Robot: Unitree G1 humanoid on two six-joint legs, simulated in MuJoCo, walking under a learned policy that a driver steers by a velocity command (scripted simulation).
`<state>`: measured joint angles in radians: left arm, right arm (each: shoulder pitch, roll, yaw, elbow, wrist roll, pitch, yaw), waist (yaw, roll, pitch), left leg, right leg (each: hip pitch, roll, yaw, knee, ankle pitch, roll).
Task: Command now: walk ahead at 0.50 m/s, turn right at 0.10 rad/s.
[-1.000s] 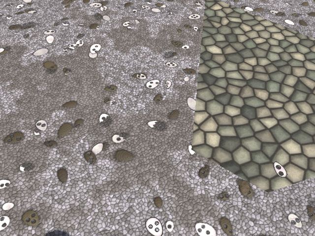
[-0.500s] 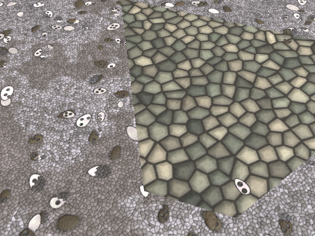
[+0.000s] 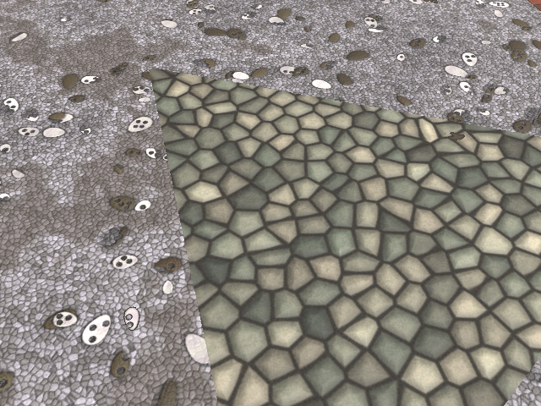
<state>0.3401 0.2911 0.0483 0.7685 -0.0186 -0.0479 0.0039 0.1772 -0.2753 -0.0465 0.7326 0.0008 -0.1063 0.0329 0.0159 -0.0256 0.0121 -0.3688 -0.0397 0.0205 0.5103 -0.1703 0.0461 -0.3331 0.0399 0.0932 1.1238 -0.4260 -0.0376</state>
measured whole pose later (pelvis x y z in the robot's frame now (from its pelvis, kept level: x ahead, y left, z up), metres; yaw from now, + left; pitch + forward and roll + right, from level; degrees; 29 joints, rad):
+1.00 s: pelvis +0.32 -0.02 +0.00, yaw +0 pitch -1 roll -1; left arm 0.16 0.23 0.03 0.95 0.01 0.00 0.01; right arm 0.22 -0.23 -0.02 0.94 -0.01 -0.01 -0.03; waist 0.00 0.00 0.03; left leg -0.21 0.03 -0.01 0.52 -0.29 -0.02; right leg -0.25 0.01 -0.02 0.49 -0.22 -0.01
